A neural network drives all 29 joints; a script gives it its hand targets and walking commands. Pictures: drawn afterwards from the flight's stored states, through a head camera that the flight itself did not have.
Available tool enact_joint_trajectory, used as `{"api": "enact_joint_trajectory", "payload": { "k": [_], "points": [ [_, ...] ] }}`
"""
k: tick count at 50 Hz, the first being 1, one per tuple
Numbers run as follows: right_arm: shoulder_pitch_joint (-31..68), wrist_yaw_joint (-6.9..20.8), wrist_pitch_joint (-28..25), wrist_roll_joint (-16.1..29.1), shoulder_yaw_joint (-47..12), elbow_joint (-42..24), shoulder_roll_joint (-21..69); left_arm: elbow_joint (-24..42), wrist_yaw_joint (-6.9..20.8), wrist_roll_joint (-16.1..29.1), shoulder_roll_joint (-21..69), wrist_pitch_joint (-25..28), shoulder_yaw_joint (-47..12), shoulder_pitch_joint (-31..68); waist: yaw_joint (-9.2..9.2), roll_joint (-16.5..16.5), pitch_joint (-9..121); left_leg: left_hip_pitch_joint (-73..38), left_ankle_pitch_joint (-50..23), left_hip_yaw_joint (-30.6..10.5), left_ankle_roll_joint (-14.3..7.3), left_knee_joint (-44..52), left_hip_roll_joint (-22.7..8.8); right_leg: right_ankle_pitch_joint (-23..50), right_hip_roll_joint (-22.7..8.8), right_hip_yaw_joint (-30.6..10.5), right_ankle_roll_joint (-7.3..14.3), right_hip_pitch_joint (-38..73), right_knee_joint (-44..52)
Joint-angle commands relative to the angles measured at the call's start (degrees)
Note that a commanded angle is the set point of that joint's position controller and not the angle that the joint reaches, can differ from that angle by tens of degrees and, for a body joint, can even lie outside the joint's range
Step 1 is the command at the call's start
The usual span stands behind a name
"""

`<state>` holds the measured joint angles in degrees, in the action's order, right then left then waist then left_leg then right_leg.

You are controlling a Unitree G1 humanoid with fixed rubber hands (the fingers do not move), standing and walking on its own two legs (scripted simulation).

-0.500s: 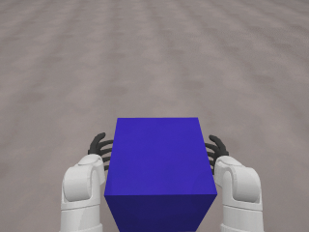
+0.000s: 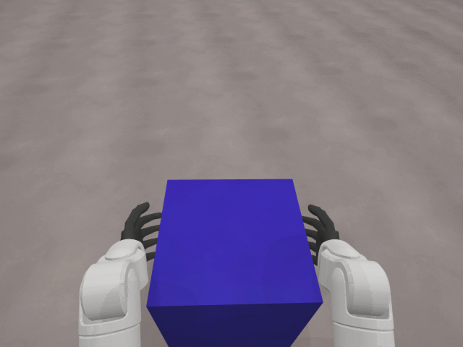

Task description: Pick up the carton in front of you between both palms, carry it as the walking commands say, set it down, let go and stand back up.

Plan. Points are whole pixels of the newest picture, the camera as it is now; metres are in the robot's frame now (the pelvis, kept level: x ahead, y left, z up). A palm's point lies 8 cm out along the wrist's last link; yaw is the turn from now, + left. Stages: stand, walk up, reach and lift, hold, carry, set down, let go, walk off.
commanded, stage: carry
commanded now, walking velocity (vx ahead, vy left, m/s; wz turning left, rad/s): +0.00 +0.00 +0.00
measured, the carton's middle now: (230, 269) +0.27 +0.00 +0.00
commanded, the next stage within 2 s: none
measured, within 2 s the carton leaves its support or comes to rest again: neither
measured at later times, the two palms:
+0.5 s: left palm (155, 206) +0.36 +0.14 +0.07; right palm (319, 210) +0.36 -0.16 +0.06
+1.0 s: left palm (156, 221) +0.35 +0.14 +0.04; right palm (315, 225) +0.35 -0.16 +0.03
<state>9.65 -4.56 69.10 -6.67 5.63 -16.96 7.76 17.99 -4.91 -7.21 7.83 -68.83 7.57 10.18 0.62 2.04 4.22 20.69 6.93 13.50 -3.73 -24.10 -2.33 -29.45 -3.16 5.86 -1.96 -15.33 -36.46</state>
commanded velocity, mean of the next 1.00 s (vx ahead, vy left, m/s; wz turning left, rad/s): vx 0.00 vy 0.00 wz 0.00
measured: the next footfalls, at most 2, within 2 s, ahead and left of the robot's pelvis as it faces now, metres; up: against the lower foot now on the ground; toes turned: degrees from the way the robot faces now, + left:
right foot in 0.04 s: +0.03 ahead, -0.12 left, +0.00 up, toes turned -6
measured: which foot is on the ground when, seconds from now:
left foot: down 0.00-1.00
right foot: up 0.00-0.02, down 0.04-1.00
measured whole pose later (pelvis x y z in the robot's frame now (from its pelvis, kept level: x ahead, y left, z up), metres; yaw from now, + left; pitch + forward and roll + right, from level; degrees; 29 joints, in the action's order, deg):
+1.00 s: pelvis +0.05 -0.01 +0.00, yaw +0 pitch +2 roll +0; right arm 14.3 -0.4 37.7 -14.9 11.8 14.4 8.6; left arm -14.5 -0.7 -15.3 8.7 -36.7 12.9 15.0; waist 0.0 0.3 5.4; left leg 17.8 14.9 10.4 -0.8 -31.0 -3.9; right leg -20.9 -3.4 10.0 0.1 -10.7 -29.9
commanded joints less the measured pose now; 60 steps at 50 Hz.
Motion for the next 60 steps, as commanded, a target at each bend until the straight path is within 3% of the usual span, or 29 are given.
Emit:
{"api": "enact_joint_trajectory", "payload": {
  "k": [1,2,3,4,5,9,13,23,31,38,43,47,52,60],
  "points": [
    [23.5,14.4,-1.1,23.1,-39.8,-4.5,53.7,2.5,15.0,23.7,53.3,-0.1,-43.0,22.4,-0.68,-8.7,21.3,-17.2,-13.1,-9.8,-1.4,5.0,-12.4,14.9,-1.1,1.3,0.1,6.0,14.2],
    [23.5,14.5,-1.3,23.1,-39.9,-4.9,53.4,3.0,15.0,23.6,53.1,0.0,-42.9,22.0,-0.58,-7.1,21.2,-14.5,-9.5,-8.9,-0.1,4.0,-11.4,20.6,-2.7,0.5,-0.2,9.5,16.2],
    [24.6,14.6,-1.2,23.2,-40.4,-5.7,52.9,3.0,15.0,23.3,53.1,0.1,-42.9,22.1,-0.69,-4.6,19.5,-15.1,-7.5,-6.3,1.8,1.9,-9.9,22.7,-6.4,-2.4,0.0,7.1,17.7],
    [25.6,14.7,-1.0,23.4,-40.9,-5.7,52.9,3.1,15.0,23.1,52.8,-0.1,-42.7,23.0,-0.16,-2.2,17.3,-13.2,-9.1,-6.8,3.0,0.7,-8.6,29.2,-8.6,-3.9,0.4,6.9,14.5],
    [25.1,14.7,-0.7,23.2,-40.8,-5.2,52.4,2.4,15.1,23.1,52.3,-0.4,-42.3,22.9,-0.17,-0.3,15.7,-12.1,-13.2,-7.1,3.4,-0.3,-8.5,34.3,-8.7,-3.0,0.5,7.5,12.3],
    [22.3,14.5,-0.3,21.7,-40.4,-2.1,49.8,-2.1,15.4,21.6,50.2,-0.5,-41.1,18.6,-0.58,0.3,16.1,-12.3,-26.2,-6.7,3.2,-7.1,-7.6,51.1,-7.5,-2.2,0.7,8.2,8.6],
    [23.6,14.5,-1.7,20.8,-40.6,-0.5,50.7,-3.5,15.8,21.3,51.0,1.2,-41.6,20.3,-0.74,0.7,16.3,-10.5,-24.5,-5.9,4.1,-8.7,-6.5,57.7,-7.2,-1.5,0.9,9.7,7.3],
    [22.8,14.8,-11.6,16.3,-37.4,5.4,49.4,-8.8,15.9,17.1,50.1,11.0,-39.2,20.9,-0.86,-2.5,17.0,-14.5,-32.5,-6.9,2.9,-8.1,-7.0,48.6,-5.3,-0.1,0.0,8.5,7.4],
    [21.5,14.5,-20.1,9.7,-30.7,13.0,45.2,-17.3,15.4,10.1,46.2,19.5,-31.9,18.8,-0.78,-0.8,16.3,-12.2,-25.1,-7.1,3.1,-8.1,-6.7,51.1,-6.5,-0.2,0.8,10.4,7.7],
    [27.2,15.0,-29.4,4.8,-23.5,23.3,46.1,-27.7,15.7,4.5,47.2,28.9,-24.4,23.8,-0.76,-1.5,15.5,-11.2,-19.3,-8.2,2.5,-7.7,-7.5,40.1,-6.6,-0.3,1.9,7.7,7.6],
    [31.4,16.0,-34.6,3.5,-22.0,28.5,49.9,-32.5,16.5,3.2,50.9,33.9,-23.0,27.9,-0.72,-2.3,14.9,-11.2,-14.9,-9.0,2.5,-5.4,-7.7,30.6,-6.2,-0.7,2.1,6.8,9.4],
    [31.2,16.4,-34.9,3.8,-22.8,29.3,51.7,-33.0,17.0,3.7,52.7,34.2,-24.1,28.1,-0.63,-2.3,15.2,-11.3,-13.0,-9.2,2.4,-4.5,-7.6,28.1,-6.2,-1.0,2.3,6.7,10.1],
    [29.1,16.2,-31.3,6.2,-26.2,25.1,52.0,-29.1,17.0,6.3,52.8,30.6,-27.7,26.4,-0.58,-2.2,14.8,-11.0,-11.5,-9.3,2.4,-3.7,-7.7,26.3,-6.3,-1.0,2.4,6.1,10.6],
    [29.2,16.2,-29.2,6.0,-25.4,24.5,50.8,-28.5,17.0,6.1,51.6,28.5,-26.7,26.5,-0.61,-2.2,12.2,-9.0,-6.5,-9.6,2.5,-1.9,-7.6,20.8,-6.4,-1.4,2.7,3.5,12.2]
  ]
}}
